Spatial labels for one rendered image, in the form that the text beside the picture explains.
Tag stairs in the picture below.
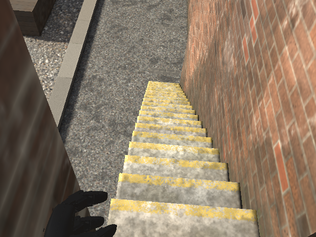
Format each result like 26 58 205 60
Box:
107 81 261 237

